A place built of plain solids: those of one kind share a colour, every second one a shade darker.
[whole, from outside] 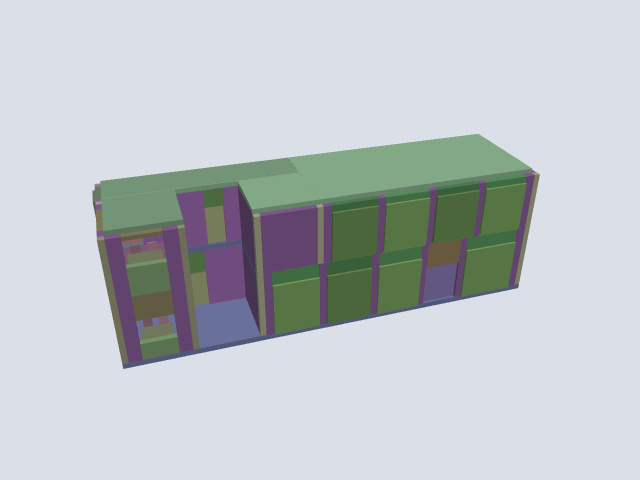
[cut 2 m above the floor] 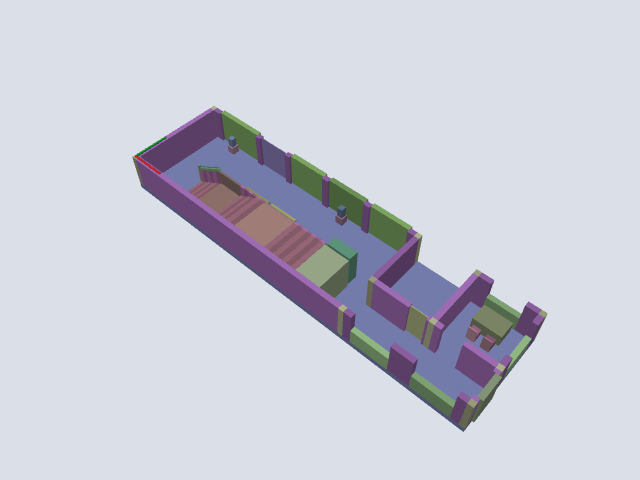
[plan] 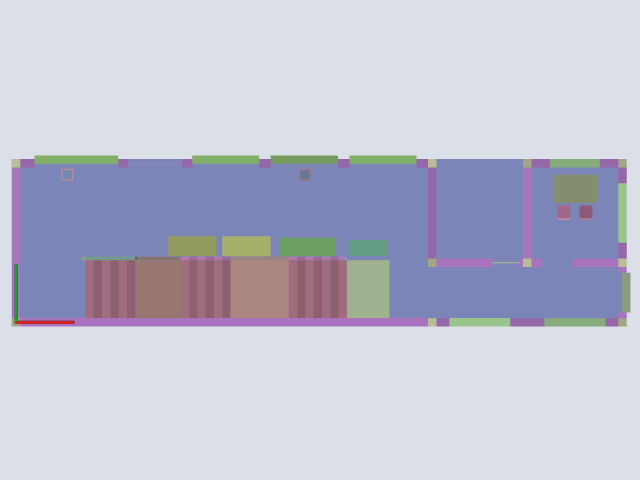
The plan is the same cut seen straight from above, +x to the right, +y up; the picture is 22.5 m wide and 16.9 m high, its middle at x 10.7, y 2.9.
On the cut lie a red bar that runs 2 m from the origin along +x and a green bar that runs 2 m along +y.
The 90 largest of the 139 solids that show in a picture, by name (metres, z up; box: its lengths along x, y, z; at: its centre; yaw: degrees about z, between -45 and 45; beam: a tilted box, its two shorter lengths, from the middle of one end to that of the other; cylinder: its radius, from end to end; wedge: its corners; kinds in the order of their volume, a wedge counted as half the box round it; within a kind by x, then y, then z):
{
 "wall_1": {"box": [0.3, 5.3, 3.66], "at": [0.0, 2.8, 1.83]},
 "wall_2": {"box": [0.5, 0.3, 3.66], "at": [0.4, 5.6, 1.83]},
 "wall_3": {"box": [0.5, 0.3, 3.07], "at": [0.4, 5.6, 5.19]},
 "wall_4": {"box": [0.4, 0.3, 3.07], "at": [3.16, 5.6, 5.19]},
 "wall_5": {"box": [0.35, 0.3, 3.66], "at": [3.77, 5.6, 1.83]},
 "wall_6": {"box": [0.4, 0.3, 3.07], "at": [5.88, 5.6, 5.19]},
 "wall_7": {"box": [0.35, 0.3, 3.66], "at": [6.03, 5.6, 1.83]},
 "wall_8": {"box": [14.35, 0.3, 3.66], "at": [7.33, 0.0, 1.83]},
 "wall_9": {"box": [0.4, 0.3, 3.07], "at": [8.59, 5.6, 5.19]},
 "wall_10": {"box": [0.4, 0.3, 3.66], "at": [8.77, 5.6, 1.83]},
 "wall_11": {"box": [0.4, 0.3, 3.07], "at": [11.3, 5.6, 5.19]},
 "wall_12": {"box": [0.4, 0.3, 3.66], "at": [11.53, 5.6, 1.83]},
 "wall_13": {"box": [2.7, 0.3, 3.07], "at": [13.15, 5.6, 5.19]},
 "wall_14": {"box": [0.4, 0.3, 3.66], "at": [14.3, 5.6, 1.83]},
 "wall_15": {"box": [0.3, 3.2, 3.36], "at": [14.65, 3.85, 1.68]},
 "wall_16": {"box": [0.3, 3.2, 3.07], "at": [14.65, 3.85, 5.19]},
 "wall_17": {"box": [0.45, 0.3, 3.66], "at": [15.03, 0.0, 1.83]},
 "wall_18": {"box": [0.78, 0.3, 3.07], "at": [15.19, 2.1, 5.19]},
 "wall_19": {"box": [1.98, 0.3, 3.36], "at": [15.79, 2.1, 1.68]},
 "wall_20": {"box": [1.33, 0.3, 3.07], "at": [17.19, 2.1, 5.19]},
 "wall_21": {"box": [1.2, 0.3, 3.66], "at": [18.0, 0.0, 1.83]},
 "wall_22": {"box": [0.3, 3.2, 3.36], "at": [18.0, 3.85, 1.68]},
 "wall_23": {"box": [0.65, 0.3, 3.66], "at": [18.48, 5.6, 1.83]},
 "wall_24": {"box": [0.65, 0.3, 3.07], "at": [18.48, 5.6, 5.19]},
 "wall_25": {"box": [1.5, 0.3, 3.07], "at": [18.9, 2.1, 5.19]},
 "wall_26": {"box": [1.6, 0.3, 3.36], "at": [20.4, 2.1, 1.68]},
 "wall_27": {"box": [0.65, 0.3, 3.66], "at": [20.88, 5.6, 1.83]},
 "wall_28": {"box": [0.65, 0.3, 3.07], "at": [20.88, 5.6, 5.19]},
 "wall_29": {"box": [0.45, 0.3, 3.66], "at": [20.98, 0.0, 1.83]},
 "wall_30": {"box": [0.3, 0.55, 3.66], "at": [21.35, 2.52, 1.83]},
 "wall_31": {"box": [0.3, 0.55, 3.66], "at": [21.35, 5.17, 1.83]},
 "wall_32": {"box": [0.3, 0.55, 3.07], "at": [21.35, 5.17, 5.19]},
 "floor_slab_1": {"box": [21.65, 5.9, 0.3], "at": [10.68, 2.8, -0.15]},
 "floor_slab_2": {"box": [3.15, 3.2, 0.3], "at": [13.22, 3.85, 3.51]},
 "roof_slab_1": {"box": [11.5, 5.3, 0.25], "at": [5.9, 2.8, 6.85]},
 "roof_slab_2": {"box": [1.5, 2.04, 0.25], "at": [12.4, 1.17, 6.85]},
 "roof_slab_3": {"box": [3.15, 3.2, 0.25], "at": [13.22, 3.85, 6.85]},
 "roof_slab_4": {"box": [8.05, 2.04, 0.25], "at": [17.18, 1.17, 6.85]},
 "roof_slab_5": {"box": [3.35, 3.2, 0.25], "at": [19.52, 3.85, 6.85]},
 "tread_slab_1": {"box": [0.29, 2.04, 0.66], "at": [3.47, 1.17, 0.33]},
 "tread_slab_2": {"box": [0.29, 2.04, 0.83], "at": [3.76, 1.17, 0.42]},
 "tread_slab_3": {"box": [0.29, 2.04, 1.0], "at": [4.05, 1.17, 0.5]},
 "tread_slab_4": {"box": [0.29, 2.04, 1.33], "at": [5.94, 1.17, 0.66]},
 "tread_slab_5": {"box": [0.29, 2.04, 1.5], "at": [6.24, 1.17, 0.75]},
 "tread_slab_6": {"box": [0.29, 2.04, 1.66], "at": [6.53, 1.17, 0.83]},
 "tread_slab_7": {"box": [0.29, 2.04, 1.83], "at": [6.82, 1.17, 0.91]},
 "tread_slab_8": {"box": [0.29, 2.04, 1.99], "at": [7.11, 1.17, 1.0]},
 "tread_slab_9": {"box": [0.29, 2.04, 2.16], "at": [7.41, 1.17, 1.08]},
 "tread_slab_10": {"box": [0.29, 2.04, 2.49], "at": [9.75, 1.17, 1.25]},
 "tread_slab_11": {"box": [0.29, 2.04, 2.66], "at": [10.04, 1.17, 1.33]},
 "tread_slab_12": {"box": [0.29, 2.04, 2.83], "at": [10.33, 1.17, 1.41]},
 "tread_slab_13": {"box": [0.29, 2.04, 2.99], "at": [10.63, 1.17, 1.5]},
 "tread_slab_14": {"box": [0.29, 2.04, 3.16], "at": [10.92, 1.17, 1.58]},
 "tread_slab_15": {"box": [0.29, 2.04, 3.32], "at": [11.21, 1.17, 1.66]},
 "tread_slab_16": {"box": [0.29, 2.04, 3.49], "at": [11.5, 1.17, 1.75]},
 "front_pane_1": {"box": [2.31, 0.3, 2.62], "at": [1.81, 5.73, 5.06]},
 "front_pane_2": {"box": [2.95, 0.3, 2.91], "at": [2.12, 5.73, 1.45]},
 "front_pane_3": {"box": [2.31, 0.3, 2.62], "at": [4.52, 5.73, 5.06]},
 "front_pane_4": {"box": [2.31, 0.3, 2.62], "at": [7.23, 5.73, 5.06]},
 "front_pane_5": {"box": [2.37, 0.3, 2.91], "at": [7.38, 5.73, 1.45]},
 "front_pane_6": {"box": [2.31, 0.3, 2.62], "at": [9.94, 5.73, 5.06]},
 "front_pane_7": {"box": [2.37, 0.3, 2.91], "at": [10.15, 5.73, 1.45]},
 "front_pane_8": {"box": [2.37, 0.3, 2.91], "at": [12.92, 5.73, 1.45]},
 "landing_slab_1": {"box": [1.6, 2.04, 1.16], "at": [5.0, 1.17, 0.58]},
 "landing_slab_2": {"box": [2.05, 2.04, 2.33], "at": [8.58, 1.17, 1.16]},
 "landing_top_slab_1": {"box": [1.5, 2.04, 3.66], "at": [12.4, 1.17, 1.83]},
 "deck_room_slab_1": {"box": [3.05, 3.2, 0.61], "at": [19.68, 3.85, 3.91]},
 "deck_corr_slab_1": {"box": [3.2, 1.8, 0.61], "at": [19.6, 1.05, 3.91]},
 "wall_sill_win_1": {"box": [2.15, 0.3, 0.95], "at": [16.32, 0.0, 0.47]},
 "wall_sill_win_2": {"box": [2.15, 0.3, 0.95], "at": [19.68, 0.0, 0.47]},
 "wall_sill_win_3": {"box": [1.75, 0.3, 0.95], "at": [19.68, 5.6, 0.47]},
 "wall_sill_win_4": {"box": [1.75, 0.3, 1.51], "at": [19.68, 5.6, 4.41]},
 "wall_sill_win_5": {"box": [0.3, 2.1, 0.95], "at": [21.35, 3.85, 0.47]},
 "reg_desk_body_1": {"box": [1.7, 0.7, 1.05], "at": [6.21, 2.68, 0.52]},
 "reg_desk_body_2": {"box": [1.7, 0.7, 1.05], "at": [8.11, 2.68, 0.52]},
 "room_table_body_1": {"box": [1.55, 1.0, 0.74], "at": [19.68, 4.7, 0.37]},
 "room_table_body_2": {"box": [1.55, 1.0, 0.74], "at": [19.68, 4.7, 4.59]},
 "wall_head_front_1": {"box": [2.95, 0.3, 0.75], "at": [2.12, 5.6, 3.28]},
 "wall_head_front_2": {"box": [2.37, 0.3, 0.75], "at": [7.38, 5.6, 3.28]},
 "wall_head_front_3": {"box": [2.37, 0.3, 0.75], "at": [10.15, 5.6, 3.28]},
 "wall_head_front_4": {"box": [2.37, 0.3, 0.75], "at": [12.92, 5.6, 3.28]},
 "corr_end_pane_1": {"box": [0.3, 1.4, 2.4], "at": [21.48, 1.05, 1.2]},
 "corr_end_pane_2": {"box": [0.3, 1.4, 2.4], "at": [21.48, 1.05, 5.42]},
 "coat_rack_body_1": {"box": [1.4, 0.58, 1.95], "at": [12.4, 2.62, 0.97]},
 "parapet_land_panel_1": {"box": [1.6, 0.12, 2.16], "at": [5.0, 2.25, 1.08]},
 "parapet_land_panel_2": {"box": [2.05, 0.12, 3.33], "at": [8.58, 2.25, 1.66]},
 "coffee_counter_body_1": {"box": [2.0, 0.65, 0.92], "at": [10.25, 2.66, 0.46]},
 "wall_head_entrance_1": {"box": [1.9, 0.3, 1.41], "at": [4.9, 5.6, 2.95]},
 "wall_head_win_1": {"box": [1.75, 0.3, 1.36], "at": [19.68, 5.6, 2.98]},
 "wall_head_door_1": {"box": [0.95, 0.3, 1.26], "at": [17.25, 2.1, 2.73]}
}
